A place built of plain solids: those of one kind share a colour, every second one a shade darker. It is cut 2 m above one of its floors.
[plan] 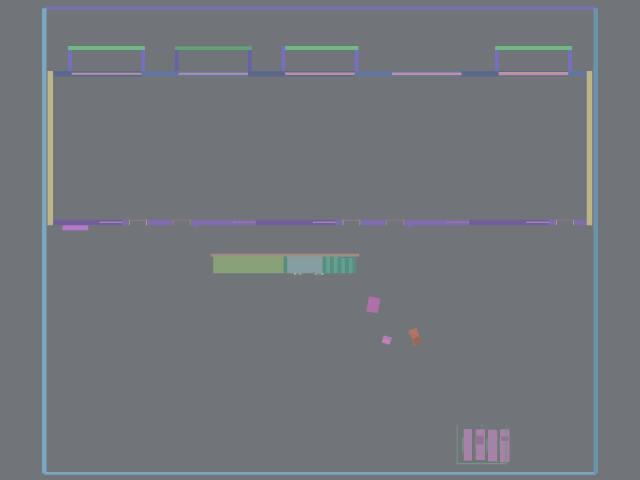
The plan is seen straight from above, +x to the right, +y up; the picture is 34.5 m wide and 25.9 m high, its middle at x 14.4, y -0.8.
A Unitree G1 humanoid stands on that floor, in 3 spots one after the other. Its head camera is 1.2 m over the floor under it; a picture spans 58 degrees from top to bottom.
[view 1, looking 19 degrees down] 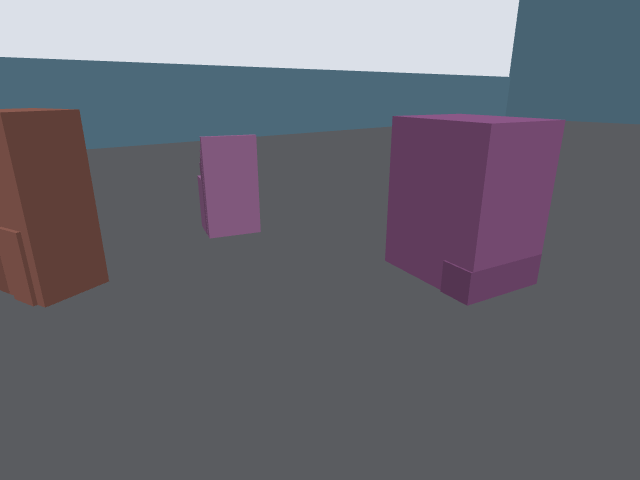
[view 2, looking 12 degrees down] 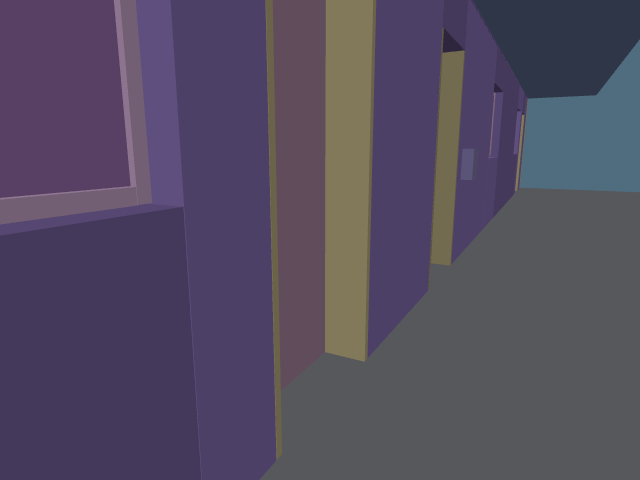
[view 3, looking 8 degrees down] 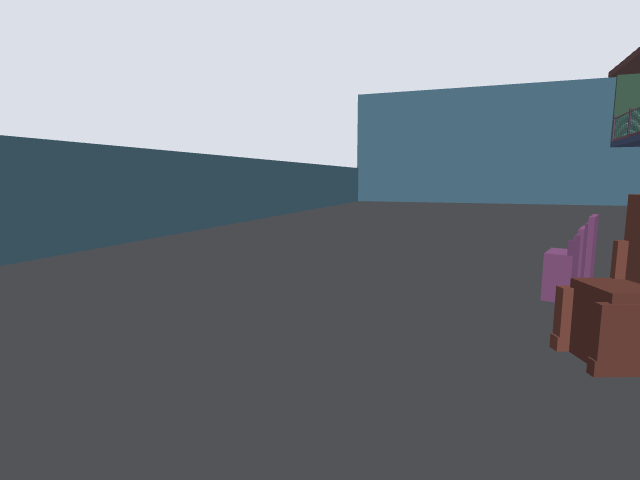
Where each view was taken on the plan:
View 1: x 19.81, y -2.77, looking -130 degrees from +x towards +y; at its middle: ground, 3.69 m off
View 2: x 14.40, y -0.85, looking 28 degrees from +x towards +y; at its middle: doorleaf_door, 2.40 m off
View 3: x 22.86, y -7.09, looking -160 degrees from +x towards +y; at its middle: ground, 8.62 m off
